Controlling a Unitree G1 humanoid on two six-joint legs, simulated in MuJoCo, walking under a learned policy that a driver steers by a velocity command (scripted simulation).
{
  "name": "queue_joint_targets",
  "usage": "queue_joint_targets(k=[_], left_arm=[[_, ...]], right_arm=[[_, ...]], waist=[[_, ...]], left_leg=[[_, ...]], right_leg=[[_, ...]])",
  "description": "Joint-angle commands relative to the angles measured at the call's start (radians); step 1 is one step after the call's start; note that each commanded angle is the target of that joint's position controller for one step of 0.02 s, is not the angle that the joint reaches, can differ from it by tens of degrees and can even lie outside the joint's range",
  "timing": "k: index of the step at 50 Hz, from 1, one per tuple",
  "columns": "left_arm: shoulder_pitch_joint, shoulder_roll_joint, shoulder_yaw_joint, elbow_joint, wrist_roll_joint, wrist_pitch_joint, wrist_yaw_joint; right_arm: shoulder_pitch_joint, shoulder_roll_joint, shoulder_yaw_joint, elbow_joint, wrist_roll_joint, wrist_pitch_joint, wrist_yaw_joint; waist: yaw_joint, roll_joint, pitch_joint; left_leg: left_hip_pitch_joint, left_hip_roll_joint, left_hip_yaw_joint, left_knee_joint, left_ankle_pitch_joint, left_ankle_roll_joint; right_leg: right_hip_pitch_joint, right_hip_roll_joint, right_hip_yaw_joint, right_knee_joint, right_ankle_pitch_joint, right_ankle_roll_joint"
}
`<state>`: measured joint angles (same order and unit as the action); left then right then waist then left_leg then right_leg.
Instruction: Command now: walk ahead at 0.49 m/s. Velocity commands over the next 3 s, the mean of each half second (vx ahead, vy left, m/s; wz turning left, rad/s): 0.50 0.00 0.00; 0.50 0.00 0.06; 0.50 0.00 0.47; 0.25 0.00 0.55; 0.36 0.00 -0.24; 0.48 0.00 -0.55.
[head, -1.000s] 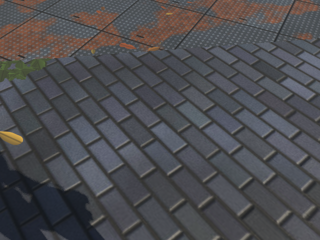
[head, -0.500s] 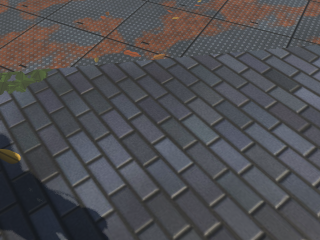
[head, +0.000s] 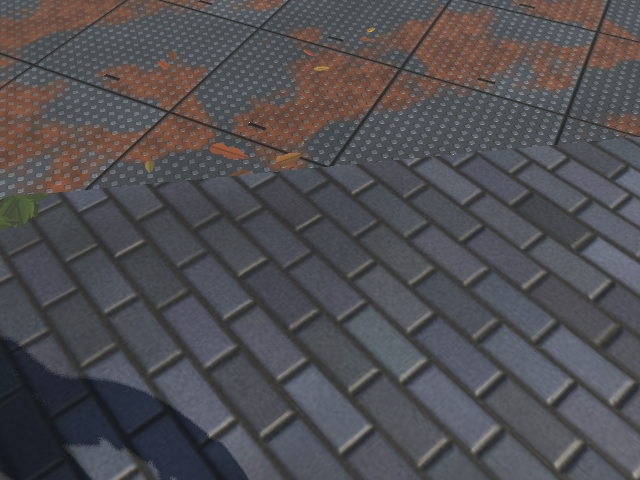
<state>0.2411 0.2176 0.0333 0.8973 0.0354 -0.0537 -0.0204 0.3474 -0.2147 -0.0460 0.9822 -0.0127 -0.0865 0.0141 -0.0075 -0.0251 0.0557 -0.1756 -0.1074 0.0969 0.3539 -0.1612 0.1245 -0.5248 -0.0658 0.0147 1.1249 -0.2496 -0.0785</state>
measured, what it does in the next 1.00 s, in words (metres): walks ahead: right foot, then left foot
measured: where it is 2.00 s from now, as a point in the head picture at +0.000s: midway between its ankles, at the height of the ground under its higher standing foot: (312, 292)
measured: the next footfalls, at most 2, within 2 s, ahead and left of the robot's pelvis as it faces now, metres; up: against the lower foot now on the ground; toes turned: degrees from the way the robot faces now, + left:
right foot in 0.36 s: +0.37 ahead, -0.12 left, +0.00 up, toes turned -3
left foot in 0.92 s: +0.67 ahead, +0.05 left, +0.00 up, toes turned +6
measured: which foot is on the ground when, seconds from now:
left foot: down 0.00-0.38, up 0.40-0.90, down 0.92-1.00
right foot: up 0.00-0.34, down 0.36-0.94, up 0.96-1.00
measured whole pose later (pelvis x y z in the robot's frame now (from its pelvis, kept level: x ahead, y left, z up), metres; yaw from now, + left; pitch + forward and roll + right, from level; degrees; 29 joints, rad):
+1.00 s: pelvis +0.55 -0.02 -0.02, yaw +4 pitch +0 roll +0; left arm 0.41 0.19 0.04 1.06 0.01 -0.08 0.00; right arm 0.10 -0.20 -0.05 0.91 -0.02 -0.07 0.01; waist 0.02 -0.02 0.07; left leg -0.39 -0.06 0.09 0.56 -0.17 0.11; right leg -0.18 0.02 -0.04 1.04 -0.41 -0.07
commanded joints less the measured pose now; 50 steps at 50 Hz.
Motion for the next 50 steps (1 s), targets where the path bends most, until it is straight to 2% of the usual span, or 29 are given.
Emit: queue_joint_targets(k=[1,6,12,14,15,16,17,18,19,20,21,22,23,24,25,26,28,31,34,40,42,43,44,45,46,47,48,49,50], left_arm=[[0.023,0.044,0.008,-0.034,0.003,0.013,-0.008],[-0.177,0.034,0.002,-0.089,-0.009,0.011,-0.014],[-0.335,0.033,-0.002,-0.137,-0.012,0.003,-0.013],[-0.341,0.040,0.001,-0.147,-0.013,-0.004,-0.012],[-0.311,0.044,0.004,-0.140,-0.014,-0.009,-0.009],[-0.242,0.055,0.011,-0.119,-0.013,-0.014,-0.003],[-0.110,0.073,0.023,-0.075,-0.011,-0.021,0.006],[0.071,0.111,0.041,-0.017,0.002,-0.032,0.018],[0.239,0.209,0.067,0.008,0.032,-0.038,0.031],[0.250,0.240,0.079,0.017,0.011,-0.024,0.019],[0.160,0.189,0.069,0.011,-0.017,-0.016,0.011],[0.071,0.131,0.053,0.001,-0.024,-0.021,0.007],[0.028,0.085,0.041,0.004,-0.019,-0.029,0.005],[0.027,0.056,0.031,0.019,-0.019,-0.037,0.009],[0.034,0.034,0.023,0.034,-0.020,-0.041,0.012],[0.065,0.043,0.024,0.050,-0.020,-0.050,0.013],[0.111,0.063,0.027,0.077,-0.027,-0.061,0.014],[0.165,0.072,0.023,0.098,-0.026,-0.060,0.015],[0.212,0.069,0.017,0.113,-0.027,-0.058,0.015],[0.314,0.083,0.015,0.156,-0.014,-0.051,0.031],[0.310,0.093,0.018,0.165,-0.008,-0.047,0.038],[0.286,0.103,0.021,0.164,-0.006,-0.046,0.041],[0.271,0.112,0.024,0.164,-0.005,-0.045,0.043],[0.258,0.116,0.025,0.166,-0.007,-0.041,0.043],[0.251,0.109,0.022,0.159,-0.011,-0.040,0.043],[0.274,0.058,0.007,0.119,-0.032,-0.042,0.038],[0.323,0.054,0.017,0.116,-0.044,-0.048,0.024],[0.221,0.100,0.028,0.090,-0.019,-0.047,0.024],[0.126,0.095,0.027,0.059,-0.017,-0.058,0.018]], right_arm=[[0.042,-0.086,-0.009,-0.022,0.004,-0.024,-0.002],[0.142,-0.083,-0.001,0.011,0.009,-0.022,-0.006],[0.234,-0.087,0.005,0.053,-0.009,-0.015,-0.024],[0.230,-0.100,0.002,0.063,-0.014,-0.012,-0.031],[0.210,-0.106,0.001,0.064,-0.015,-0.012,-0.033],[0.191,-0.116,-0.001,0.064,-0.014,-0.011,-0.035],[0.176,-0.126,-0.002,0.067,-0.011,-0.008,-0.034],[0.157,-0.122,0.001,0.059,-0.004,-0.009,-0.032],[0.168,-0.062,0.018,0.016,0.021,-0.013,-0.025],[0.253,-0.042,0.013,0.024,0.039,-0.014,-0.022],[0.180,-0.117,-0.008,0.019,0.012,-0.009,-0.025],[0.089,-0.098,-0.006,-0.009,0.005,-0.014,-0.020],[0.054,-0.074,-0.004,-0.015,0.003,-0.014,-0.016],[0.042,-0.066,-0.007,-0.022,-0.014,-0.001,-0.011],[0.070,-0.039,-0.002,-0.010,-0.023,0.015,-0.002],[0.079,-0.027,-0.001,-0.009,-0.027,0.025,0.004],[0.033,-0.024,-0.003,-0.026,-0.029,0.037,0.012],[-0.115,-0.037,-0.003,-0.076,-0.025,0.044,0.017],[-0.244,-0.027,0.007,-0.116,-0.013,0.042,0.019],[-0.408,-0.039,0.012,-0.169,-0.008,0.035,0.015],[-0.412,-0.048,0.008,-0.177,-0.009,0.027,0.013],[-0.375,-0.051,0.005,-0.168,-0.008,0.023,0.010],[-0.309,-0.060,-0.003,-0.145,-0.009,0.018,0.005],[-0.181,-0.070,-0.013,-0.101,-0.011,0.012,-0.002],[-0.014,-0.106,-0.031,-0.044,-0.023,0.004,-0.010],[0.146,-0.202,-0.058,-0.019,-0.045,0.000,-0.019],[0.153,-0.232,-0.070,-0.010,-0.017,0.019,-0.010],[0.034,-0.203,-0.063,-0.027,0.007,0.027,-0.002],[-0.046,-0.149,-0.050,-0.045,0.010,0.025,0.000]], waist=[[0.027,0.056,0.038],[-0.030,0.061,0.051],[-0.077,0.082,0.064],[-0.064,0.091,0.065],[-0.040,0.097,0.054],[-0.007,0.107,0.019],[0.050,0.100,-0.048],[0.124,0.078,-0.147],[0.162,-0.047,-0.293],[0.122,-0.204,-0.400],[0.093,-0.060,-0.266],[0.068,-0.020,-0.138],[0.035,0.011,-0.064],[0.006,-0.004,-0.037],[-0.018,-0.007,-0.034],[-0.024,-0.028,-0.035],[-0.034,-0.025,-0.014],[-0.013,-0.025,0.023],[0.017,-0.030,0.039],[0.062,-0.041,0.063],[0.050,-0.039,0.063],[0.025,-0.045,0.046],[-0.002,-0.052,0.008],[-0.057,-0.037,-0.057],[-0.118,-0.013,-0.147],[-0.148,0.123,-0.274],[-0.111,0.281,-0.355],[-0.069,0.139,-0.218],[-0.054,0.078,-0.110]], left_leg=[[-0.039,0.289,-0.265,-0.273,0.049,0.117],[0.076,0.264,-0.200,-0.267,0.175,0.073],[0.264,0.299,-0.184,-0.186,0.377,0.081],[0.311,0.322,-0.183,-0.141,0.477,0.080],[0.311,0.323,-0.168,-0.098,0.585,0.069],[0.300,0.318,-0.155,-0.021,0.734,0.054],[0.281,0.299,-0.134,0.122,0.827,0.039],[0.157,0.263,-0.103,0.323,0.723,0.019],[-0.129,0.188,-0.052,0.657,0.334,-0.014],[-0.380,0.020,-0.064,0.964,-0.348,-0.037],[-0.468,0.089,-0.152,1.010,-0.283,-0.024],[-0.479,0.128,-0.153,0.970,-0.198,-0.024],[-0.443,0.163,-0.147,0.902,-0.150,-0.026],[-0.401,0.185,-0.148,0.847,-0.131,-0.034],[-0.356,0.192,-0.140,0.821,-0.115,-0.043],[-0.338,0.187,-0.128,0.805,-0.113,-0.051],[-0.382,0.197,-0.110,0.761,-0.078,-0.066],[-0.472,0.215,-0.078,0.641,0.039,-0.087],[-0.465,0.204,-0.049,0.464,0.136,-0.097],[-0.470,0.168,-0.027,0.273,0.135,-0.065],[-0.444,0.153,-0.023,0.232,0.065,-0.040],[-0.383,0.131,-0.009,0.205,0.025,-0.021],[-0.282,0.096,0.011,0.187,-0.010,0.000],[-0.129,0.058,0.031,0.136,0.006,0.024],[0.103,0.086,-0.017,0.123,0.021,0.061],[0.388,0.339,-0.358,0.107,-0.052,0.151],[0.519,0.503,-0.817,-0.061,-0.069,0.281],[0.424,0.451,-0.723,-0.082,-0.124,0.247],[0.283,0.420,-0.597,-0.105,-0.085,0.220]], right_leg=[[-0.079,-0.055,-0.008,-0.086,0.106,0.026],[-0.149,-0.040,-0.052,-0.329,0.273,0.054],[-0.160,0.009,-0.085,-0.497,0.234,0.036],[-0.128,0.026,-0.090,-0.540,0.163,0.011],[-0.063,0.046,-0.099,-0.569,0.123,-0.006],[0.047,0.080,-0.112,-0.594,0.086,-0.025],[0.206,0.114,-0.126,-0.643,0.094,-0.049],[0.460,0.078,-0.084,-0.667,0.126,-0.084],[0.768,-0.191,0.234,-0.677,0.017,-0.163],[0.897,-0.382,0.665,-0.808,0.020,-0.283],[0.784,-0.330,0.577,-0.835,0.001,-0.259],[0.638,-0.290,0.432,-0.866,0.048,-0.231],[0.516,-0.240,0.330,-0.904,0.132,-0.191],[0.443,-0.197,0.262,-0.923,0.186,-0.158],[0.397,-0.165,0.204,-0.945,0.211,-0.135],[0.378,-0.164,0.187,-0.950,0.279,-0.145],[0.373,-0.146,0.133,-0.971,0.333,-0.146],[0.390,-0.116,0.082,-1.003,0.360,-0.133],[0.411,-0.094,0.045,-1.007,0.408,-0.115],[0.590,-0.145,0.043,-0.969,0.485,-0.121],[0.645,-0.166,0.040,-0.921,0.572,-0.117],[0.655,-0.166,0.011,-0.876,0.679,-0.105],[0.654,-0.161,-0.015,-0.794,0.814,-0.091],[0.636,-0.139,-0.049,-0.640,0.891,-0.074],[0.514,-0.105,-0.085,-0.437,0.787,-0.051],[0.233,-0.029,-0.141,-0.096,0.402,-0.014],[-0.040,0.152,-0.089,0.203,-0.259,0.014],[-0.158,0.069,0.011,0.238,-0.193,-0.002],[-0.168,0.029,0.015,0.195,-0.099,-0.001]])
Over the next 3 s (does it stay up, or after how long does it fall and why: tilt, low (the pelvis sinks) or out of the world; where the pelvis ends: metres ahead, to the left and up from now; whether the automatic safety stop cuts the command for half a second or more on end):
stays up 1.32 0.10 -0.01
